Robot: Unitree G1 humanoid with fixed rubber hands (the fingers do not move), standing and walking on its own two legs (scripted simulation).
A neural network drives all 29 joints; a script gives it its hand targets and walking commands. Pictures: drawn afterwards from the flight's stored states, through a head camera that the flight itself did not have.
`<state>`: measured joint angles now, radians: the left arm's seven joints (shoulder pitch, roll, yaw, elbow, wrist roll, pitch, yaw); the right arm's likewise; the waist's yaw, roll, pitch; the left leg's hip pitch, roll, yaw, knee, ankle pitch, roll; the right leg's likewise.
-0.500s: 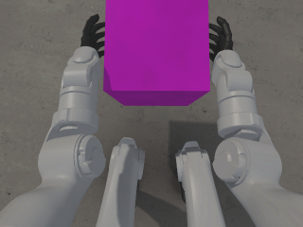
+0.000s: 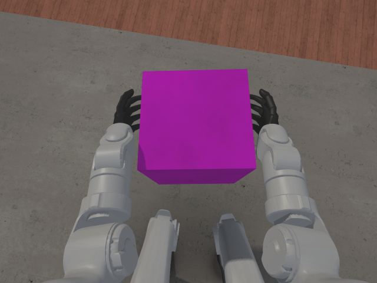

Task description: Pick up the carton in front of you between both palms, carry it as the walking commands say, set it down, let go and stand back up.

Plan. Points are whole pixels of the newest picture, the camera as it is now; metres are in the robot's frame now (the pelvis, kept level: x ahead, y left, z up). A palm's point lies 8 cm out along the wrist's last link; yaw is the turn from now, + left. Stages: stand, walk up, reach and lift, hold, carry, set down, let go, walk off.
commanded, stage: reach and lift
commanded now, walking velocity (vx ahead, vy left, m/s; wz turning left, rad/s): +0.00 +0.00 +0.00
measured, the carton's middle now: (195, 136) +0.45 +0.01 -0.11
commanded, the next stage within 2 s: hold in 1.84 s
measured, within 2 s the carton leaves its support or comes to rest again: neither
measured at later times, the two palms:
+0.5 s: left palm (99, 117) +0.39 +0.15 +0.11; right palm (314, 119) +0.39 -0.15 +0.12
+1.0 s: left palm (65, 108) +0.35 +0.14 +0.21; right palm out of the picture +0.35 -0.16 +0.21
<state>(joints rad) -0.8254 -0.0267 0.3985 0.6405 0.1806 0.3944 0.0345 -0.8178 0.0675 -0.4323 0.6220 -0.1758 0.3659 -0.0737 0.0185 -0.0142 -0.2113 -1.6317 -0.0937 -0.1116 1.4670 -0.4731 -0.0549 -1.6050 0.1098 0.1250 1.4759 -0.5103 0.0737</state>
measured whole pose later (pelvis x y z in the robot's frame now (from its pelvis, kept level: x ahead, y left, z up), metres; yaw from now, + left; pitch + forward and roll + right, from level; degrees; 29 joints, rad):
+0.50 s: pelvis +0.06 +0.00 +0.14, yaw +0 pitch +18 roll +0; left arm -0.40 -0.13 0.33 0.55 0.21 0.37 0.02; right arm -0.40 0.14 -0.34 0.54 -0.20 0.34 -0.05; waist 0.00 0.00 -0.18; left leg -0.82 -0.07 -0.13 0.87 -0.36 -0.03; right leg -0.80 0.07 0.15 0.87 -0.39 0.04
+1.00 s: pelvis +0.06 -0.01 +0.19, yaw +1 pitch -2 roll +0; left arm -0.28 -0.16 0.26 0.40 0.27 0.62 0.00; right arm -0.27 0.15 -0.27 0.38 -0.28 0.60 -0.01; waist 0.00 0.01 -0.05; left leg -0.20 -0.04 -0.14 0.45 -0.21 -0.03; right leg -0.19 0.04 0.15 0.47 -0.24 0.02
